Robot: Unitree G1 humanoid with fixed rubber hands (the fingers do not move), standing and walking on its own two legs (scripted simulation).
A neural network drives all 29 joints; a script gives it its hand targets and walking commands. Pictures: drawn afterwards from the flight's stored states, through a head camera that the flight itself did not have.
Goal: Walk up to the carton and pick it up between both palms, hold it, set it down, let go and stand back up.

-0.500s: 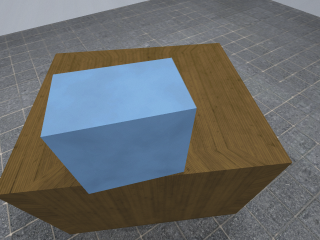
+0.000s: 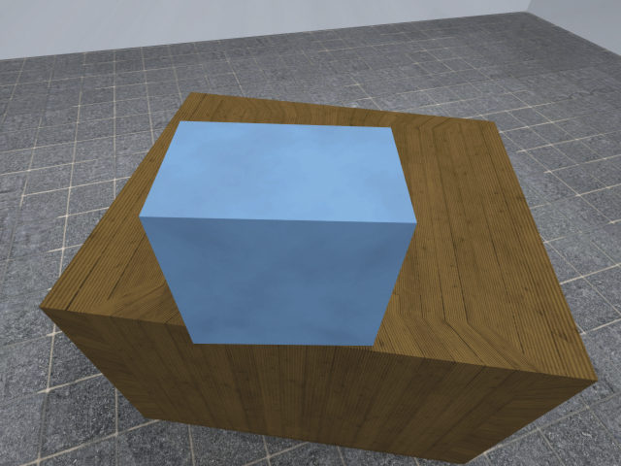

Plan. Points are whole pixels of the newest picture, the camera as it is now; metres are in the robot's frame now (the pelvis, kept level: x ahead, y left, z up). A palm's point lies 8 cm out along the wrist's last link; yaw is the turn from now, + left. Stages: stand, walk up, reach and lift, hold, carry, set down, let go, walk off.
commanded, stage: walk up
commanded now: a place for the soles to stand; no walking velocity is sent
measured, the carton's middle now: (285, 243) +0.43 +0.07 +0.03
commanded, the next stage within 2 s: none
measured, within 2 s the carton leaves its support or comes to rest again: neither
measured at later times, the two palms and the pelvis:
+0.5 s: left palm out of the picture +0.06 +0.27 -0.11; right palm out of the picture +0.10 -0.24 -0.10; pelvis +0.01 +0.01 +0.01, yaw +7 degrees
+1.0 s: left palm out of the picture +0.04 +0.28 -0.12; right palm out of the picture +0.13 -0.23 -0.10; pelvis +0.02 +0.01 +0.00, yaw +8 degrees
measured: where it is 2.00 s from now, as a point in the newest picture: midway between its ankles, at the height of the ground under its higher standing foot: outside the picture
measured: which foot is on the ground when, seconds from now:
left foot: down 0.00-1.00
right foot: down 0.00-1.00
